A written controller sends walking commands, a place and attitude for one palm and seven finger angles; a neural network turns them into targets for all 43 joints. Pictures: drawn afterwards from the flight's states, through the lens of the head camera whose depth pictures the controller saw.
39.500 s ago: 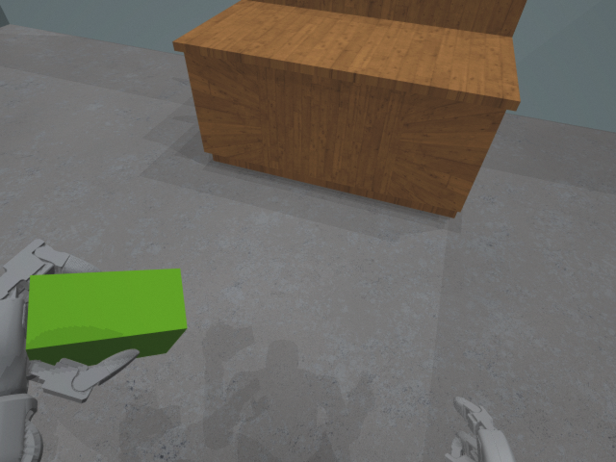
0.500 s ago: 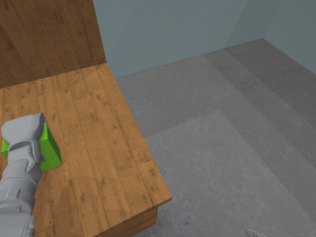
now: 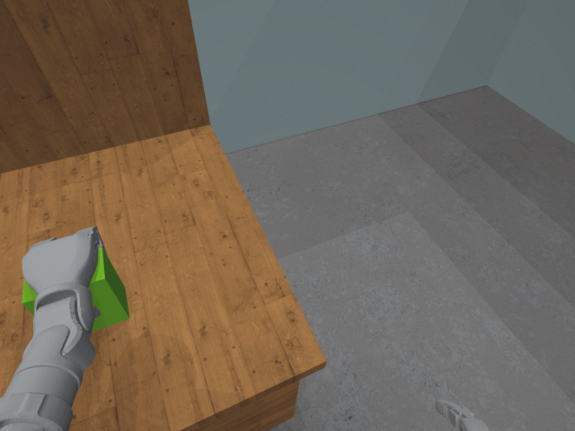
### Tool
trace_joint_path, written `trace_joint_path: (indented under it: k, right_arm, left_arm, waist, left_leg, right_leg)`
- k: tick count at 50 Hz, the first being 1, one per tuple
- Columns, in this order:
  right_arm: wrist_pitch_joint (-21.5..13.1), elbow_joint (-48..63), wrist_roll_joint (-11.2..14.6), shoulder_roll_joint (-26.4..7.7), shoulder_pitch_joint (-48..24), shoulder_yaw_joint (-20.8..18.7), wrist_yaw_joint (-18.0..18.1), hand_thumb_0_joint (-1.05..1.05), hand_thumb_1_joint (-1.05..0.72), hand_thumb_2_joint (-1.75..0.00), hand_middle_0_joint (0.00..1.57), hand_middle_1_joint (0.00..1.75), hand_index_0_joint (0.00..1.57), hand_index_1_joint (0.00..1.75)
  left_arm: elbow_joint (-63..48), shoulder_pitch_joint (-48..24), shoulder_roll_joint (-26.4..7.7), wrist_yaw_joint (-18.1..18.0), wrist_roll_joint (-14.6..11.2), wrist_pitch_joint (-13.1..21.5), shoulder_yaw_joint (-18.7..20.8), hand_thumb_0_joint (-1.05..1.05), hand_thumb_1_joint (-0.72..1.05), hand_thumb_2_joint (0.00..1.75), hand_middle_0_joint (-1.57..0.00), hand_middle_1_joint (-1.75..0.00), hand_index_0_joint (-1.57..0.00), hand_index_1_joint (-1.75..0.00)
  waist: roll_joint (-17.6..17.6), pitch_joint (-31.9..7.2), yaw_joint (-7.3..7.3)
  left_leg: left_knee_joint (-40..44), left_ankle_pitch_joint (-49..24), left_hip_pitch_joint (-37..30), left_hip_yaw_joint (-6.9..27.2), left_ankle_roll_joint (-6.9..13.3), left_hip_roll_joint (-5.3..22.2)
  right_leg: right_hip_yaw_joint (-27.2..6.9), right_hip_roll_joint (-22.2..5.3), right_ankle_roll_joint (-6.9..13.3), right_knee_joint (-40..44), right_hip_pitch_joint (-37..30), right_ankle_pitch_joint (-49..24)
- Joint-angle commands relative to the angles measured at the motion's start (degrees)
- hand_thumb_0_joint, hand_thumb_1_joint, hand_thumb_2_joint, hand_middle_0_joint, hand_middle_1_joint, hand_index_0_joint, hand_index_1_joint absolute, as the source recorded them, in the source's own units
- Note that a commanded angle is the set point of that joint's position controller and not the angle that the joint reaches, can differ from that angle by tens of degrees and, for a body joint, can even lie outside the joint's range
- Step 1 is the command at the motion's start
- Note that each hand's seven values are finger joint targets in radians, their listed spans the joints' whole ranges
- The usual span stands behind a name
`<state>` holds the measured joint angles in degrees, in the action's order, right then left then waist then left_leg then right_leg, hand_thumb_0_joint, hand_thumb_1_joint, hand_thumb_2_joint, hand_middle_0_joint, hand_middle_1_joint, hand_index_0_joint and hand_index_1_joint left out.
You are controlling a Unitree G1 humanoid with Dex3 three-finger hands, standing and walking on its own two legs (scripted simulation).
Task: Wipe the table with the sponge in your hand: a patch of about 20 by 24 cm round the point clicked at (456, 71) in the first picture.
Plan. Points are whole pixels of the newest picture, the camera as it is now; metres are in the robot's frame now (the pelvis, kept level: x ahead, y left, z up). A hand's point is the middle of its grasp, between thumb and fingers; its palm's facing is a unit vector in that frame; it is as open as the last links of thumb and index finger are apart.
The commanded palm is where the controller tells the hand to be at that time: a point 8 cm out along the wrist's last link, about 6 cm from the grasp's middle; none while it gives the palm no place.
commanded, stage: wipe back along the first lane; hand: left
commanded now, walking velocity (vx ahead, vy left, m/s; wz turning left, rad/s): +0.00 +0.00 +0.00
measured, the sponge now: (86, 302) +0.31 +0.35 -0.05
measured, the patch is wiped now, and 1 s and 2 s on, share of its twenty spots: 1.00 1.00 1.00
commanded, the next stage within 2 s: lift the sponge slowly off the table in 1.16 s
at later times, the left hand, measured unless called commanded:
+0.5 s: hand (84, 311) +0.27 +0.31 +0.00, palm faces -0.03 -0.03 -1.00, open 10.4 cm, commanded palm +0.22 +0.28 +0.02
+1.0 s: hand (92, 339) +0.23 +0.28 +0.00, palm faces -0.04 -0.06 -1.00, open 10.4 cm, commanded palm +0.18 +0.26 +0.03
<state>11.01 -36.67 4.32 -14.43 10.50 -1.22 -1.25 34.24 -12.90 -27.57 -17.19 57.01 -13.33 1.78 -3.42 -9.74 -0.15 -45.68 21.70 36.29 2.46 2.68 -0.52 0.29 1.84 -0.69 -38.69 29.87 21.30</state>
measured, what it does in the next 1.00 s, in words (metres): stands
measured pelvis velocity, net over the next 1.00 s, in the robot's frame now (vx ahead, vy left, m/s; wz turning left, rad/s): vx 0.02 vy -0.02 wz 0.01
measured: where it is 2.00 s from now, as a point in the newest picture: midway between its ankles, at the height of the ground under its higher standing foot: outside the picture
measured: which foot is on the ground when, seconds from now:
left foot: down 0.00-1.00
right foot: down 0.00-1.00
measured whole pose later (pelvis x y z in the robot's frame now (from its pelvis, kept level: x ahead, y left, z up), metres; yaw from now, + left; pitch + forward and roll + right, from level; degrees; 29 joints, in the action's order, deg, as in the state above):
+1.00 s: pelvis +0.02 -0.02 +0.01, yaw +1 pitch +8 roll -2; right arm 8.4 -35.2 4.2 -14.3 7.5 -0.4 -1.5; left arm 10.7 11.1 -20.9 -18.4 56.4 -18.6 -2.8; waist -4.4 -9.6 -3.4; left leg -42.6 22.4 28.2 2.5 1.5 -0.7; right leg 0.2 1.6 0.0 -37.7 22.8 23.0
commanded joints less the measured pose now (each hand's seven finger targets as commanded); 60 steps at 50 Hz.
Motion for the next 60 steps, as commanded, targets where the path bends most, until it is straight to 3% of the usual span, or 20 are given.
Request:
trace_joint_path:
  k: [1, 7, 8, 11, 15, 18, 23, 25, 26, 30, 33, 34, 40, 45, 46, 49, 54, 58, 59, 60]
  right_arm:
    - [-2.6, 8.1, 0.1, -9.1, -4.4, -2.9, 0.5, 0.00, -0.90, -0.90, 0.20, 0.30, 0.20, 0.30]
    - [-2.5, 8.7, 0.3, -8.8, -6.4, -2.5, 0.8, 0.00, -0.90, -0.90, 0.20, 0.30, 0.20, 0.30]
    - [-2.5, 8.4, 0.3, -8.8, -6.3, -2.5, 0.8, 0.00, -0.90, -0.90, 0.20, 0.30, 0.20, 0.30]
    - [-2.9, 8.7, 0.3, -8.4, -6.8, -2.5, 1.0, 0.00, -0.90, -0.90, 0.20, 0.30, 0.20, 0.30]
    - [-3.2, 9.3, 0.4, -7.8, -8.4, -2.2, 0.7, 0.00, -0.90, -0.90, 0.20, 0.30, 0.20, 0.30]
    - [-3.3, 9.0, 0.3, -7.9, -8.1, -2.0, 0.8, 0.00, -0.90, -0.90, 0.20, 0.30, 0.20, 0.30]
    - [-3.7, 9.6, 0.3, -7.7, -8.9, -1.8, 0.8, 0.00, -0.90, -0.90, 0.20, 0.30, 0.20, 0.30]
    - [-3.9, 10.1, 0.4, -7.2, -9.8, -1.8, 0.6, 0.00, -0.90, -0.90, 0.20, 0.30, 0.20, 0.30]
    - [-3.9, 10.0, 0.3, -7.4, -9.7, -1.8, 0.5, 0.00, -0.90, -0.90, 0.20, 0.30, 0.20, 0.30]
    - [-4.0, 10.1, 0.4, -7.2, -10.3, -1.7, 0.5, 0.00, -0.90, -0.90, 0.20, 0.30, 0.20, 0.30]
    - [-4.2, 10.1, 0.4, -7.2, -10.4, -1.5, 0.6, 0.00, -0.90, -0.90, 0.20, 0.30, 0.20, 0.30]
    - [-4.3, 10.2, 0.4, -7.1, -10.6, -1.4, 0.5, 0.00, -0.90, -0.90, 0.20, 0.30, 0.20, 0.30]
    - [-4.7, 10.1, 0.3, -7.0, -10.9, -1.4, 0.7, 0.00, -0.90, -0.90, 0.20, 0.30, 0.20, 0.30]
    - [-5.5, 10.7, 0.2, -6.7, -11.2, -1.4, 0.3, 0.00, -0.90, -0.90, 0.20, 0.30, 0.20, 0.30]
    - [-5.6, 10.7, 0.1, -6.5, -10.9, -1.3, 0.2, 0.00, -0.90, -0.90, 0.20, 0.30, 0.20, 0.30]
    - [-5.8, 10.7, 0.0, -6.6, -11.0, -1.5, 0.2, 0.00, -0.90, -0.90, 0.20, 0.30, 0.20, 0.30]
    - [-6.0, 10.7, -0.2, -6.5, -11.5, -1.7, 0.4, 0.00, -0.90, -0.90, 0.20, 0.30, 0.20, 0.30]
    - [-6.2, 10.6, -0.2, -6.3, -11.7, -1.8, 0.5, 0.00, -0.90, -0.90, 0.20, 0.30, 0.20, 0.30]
    - [-6.3, 10.7, -0.3, -6.2, -12.0, -1.8, 0.5, 0.00, -0.90, -0.90, 0.20, 0.30, 0.20, 0.30]
    - [-6.1, 10.4, -0.3, -6.3, -12.0, -2.0, 0.6, 0.00, -0.90, -0.90, 0.20, 0.30, 0.20, 0.30]
  left_arm:
    - [-2.5, 6.6, -3.7, 3.1, -1.0, -1.2, -1.7, 0.00, 0.10, 1.30, -1.20, -1.60, -1.20, -1.60]
    - [-5.9, 4.7, -0.9, 2.6, -1.1, -4.1, -4.7, 0.00, 0.10, 1.30, -1.20, -1.60, -1.20, -1.60]
    - [-5.5, 4.7, -2.1, 2.5, -0.8, -4.4, -3.7, 0.00, 0.10, 1.30, -1.20, -1.60, -1.20, -1.60]
    - [-6.3, 8.1, -0.3, 2.8, -0.7, -4.6, -4.7, 0.00, 0.10, 1.30, -1.20, -1.60, -1.20, -1.60]
    - [-9.3, 7.2, 3.6, 3.3, -0.8, -5.2, -8.3, 0.00, 0.10, 1.30, -1.20, -1.60, -1.20, -1.60]
    - [-8.7, 9.6, 2.4, 2.8, -0.8, -5.7, -7.2, 0.00, 0.10, 1.30, -1.20, -1.60, -1.20, -1.60]
    - [-11.4, 13.6, 3.6, 2.9, -1.2, -6.0, -7.6, 0.00, 0.10, 1.30, -1.20, -1.60, -1.20, -1.60]
    - [-13.6, 13.8, 5.7, 3.0, -1.2, -5.9, -9.1, 0.00, 0.10, 1.30, -1.20, -1.60, -1.20, -1.60]
    - [-13.5, 15.9, 5.3, 2.7, -1.4, -6.0, -8.8, 0.00, 0.10, 1.30, -1.20, -1.60, -1.20, -1.60]
    - [-15.9, 16.0, 5.2, 2.7, -1.4, -6.7, -8.7, 0.00, 0.10, 1.30, -1.20, -1.60, -1.20, -1.60]
    - [-15.9, 18.0, 5.0, 2.6, -1.2, -7.3, -8.9, 0.00, 0.10, 1.30, -1.20, -1.60, -1.20, -1.60]
    - [-16.4, 18.6, 5.2, 2.7, -1.2, -7.3, -9.1, 0.00, 0.10, 1.30, -1.20, -1.60, -1.20, -1.60]
    - [-18.7, 21.7, 4.2, 3.1, -1.7, -6.9, -7.5, 0.00, 0.10, 1.30, -1.20, -1.60, -1.20, -1.60]
    - [-21.7, 29.2, 3.6, 3.0, -2.4, -5.6, -6.1, 0.00, 0.10, 1.30, -1.20, -1.60, -1.20, -1.60]
    - [-22.3, 30.7, 4.9, 2.9, -2.5, -5.4, -7.5, 0.00, 0.10, 1.30, -1.20, -1.60, -1.20, -1.60]
    - [-23.6, 33.6, 3.0, 2.4, -2.7, -5.0, -5.3, 0.00, 0.10, 1.30, -1.20, -1.60, -1.20, -1.60]
    - [-25.7, 37.0, 2.6, 1.5, -3.0, -4.6, -4.1, 0.00, 0.10, 1.30, -1.20, -1.60, -1.20, -1.60]
    - [-27.0, 39.3, 2.5, 1.0, -2.8, -4.3, -3.7, 0.00, 0.10, 1.30, -1.20, -1.60, -1.20, -1.60]
    - [-27.5, 38.9, 3.4, 1.1, -2.7, -4.4, -4.7, 0.00, 0.10, 1.30, -1.20, -1.60, -1.20, -1.60]
    - [-27.9, 36.8, 2.0, 1.0, -2.7, -4.5, -3.2, 0.00, 0.10, 1.30, -1.20, -1.60, -1.20, -1.60]
  waist:
    - [3.0, -7.7, -1.24]
    - [4.0, -3.2, -0.57]
    - [4.2, -3.2, -0.91]
    - [4.8, -4.5, -1.59]
    - [3.2, -4.7, -1.23]
    - [3.7, -3.6, -1.62]
    - [5.8, -4.6, -2.10]
    - [5.7, -5.2, -2.03]
    - [5.4, -3.5, -2.27]
    - [6.2, -3.8, -2.03]
    - [6.0, -1.8, -2.33]
    - [5.0, -2.0, -2.56]
    - [6.4, -3.7, -2.86]
    - [6.2, -4.0, -3.73]
    - [6.0, -3.5, -3.48]
    - [6.8, -2.6, -3.74]
    - [8.2, -1.9, -4.04]
    - [7.2, -1.6, -4.25]
    - [6.9, -1.1, -4.16]
    - [7.1, -1.5, -4.07]
  left_leg:
    - [6.5, -19.2, -11.5, 1.6, -0.5, 0.4]
    - [8.5, -12.4, -10.7, 2.1, -0.4, 0.3]
    - [8.6, -12.0, -10.6, 2.2, -0.4, 0.3]
    - [8.3, -13.9, -11.7, 2.4, -0.5, 0.2]
    - [8.7, -13.6, -12.4, 2.9, -0.8, 0.5]
    - [8.4, -12.7, -11.8, 2.5, -0.7, 0.1]
    - [8.3, -14.6, -11.9, 2.3, -0.7, 0.0]
    - [8.5, -15.9, -12.5, 2.6, -0.8, 0.2]
    - [8.4, -15.4, -12.5, 2.4, -0.7, 0.2]
    - [8.6, -15.8, -12.4, 2.3, -0.6, 0.2]
    - [8.8, -14.4, -12.1, 2.0, -0.5, -0.2]
    - [8.8, -14.7, -12.2, 1.7, -0.5, -0.3]
    - [8.4, -17.2, -12.7, 1.1, -0.4, -0.6]
    - [8.2, -19.7, -12.6, 0.6, -0.4, -0.7]
    - [7.9, -20.0, -13.1, 0.4, -0.3, -0.8]
    - [7.9, -19.1, -12.3, -0.3, -0.3, -1.0]
    - [8.0, -18.2, -12.0, -0.8, -0.2, -1.2]
    - [8.1, -17.8, -12.3, -0.9, -0.2, -1.3]
    - [8.2, -17.3, -12.4, -1.1, -0.2, -1.3]
    - [8.7, -17.0, -12.3, -0.5, -0.2, -1.1]
  right_leg:
    - [3.7, 2.3, 4.9, 2.9, -3.2, -16.2]
    - [3.9, 2.3, 4.9, 4.2, -1.4, -9.8]
    - [3.9, 2.4, 5.1, 4.3, -1.6, -9.4]
    - [3.8, 2.3, 5.1, 3.8, -2.8, -10.7]
    - [3.7, 2.4, 5.3, 3.6, -2.0, -9.9]
    - [3.7, 2.4, 5.4, 3.7, -2.5, -10.1]
    - [3.5, 2.2, 5.1, 3.3, -4.5, -12.9]
    - [3.5, 2.2, 5.2, 3.1, -4.9, -13.5]
    - [3.4, 2.2, 5.1, 3.3, -4.7, -13.3]
    - [3.1, 2.1, 5.1, 3.5, -5.8, -14.7]
    - [3.3, 2.1, 5.1, 3.8, -5.4, -13.7]
    - [3.1, 2.0, 5.1, 3.8, -6.0, -14.2]
    - [2.0, 1.8, 5.0, 4.0, -8.9, -19.5]
    - [1.4, 1.3, 4.8, 3.9, -11.3, -24.4]
    - [1.6, 1.2, 4.6, 3.7, -11.3, -25.1]
    - [1.0, 1.0, 4.4, 4.3, -12.1, -27.0]
    - [0.7, 0.7, 4.1, 4.7, -12.8, -28.4]
    - [0.6, 0.7, 4.1, 4.9, -12.7, -27.9]
    - [0.5, 0.7, 4.1, 5.1, -12.5, -27.6]
    - [0.0, 0.9, 4.3, 5.4, -12.3, -26.2]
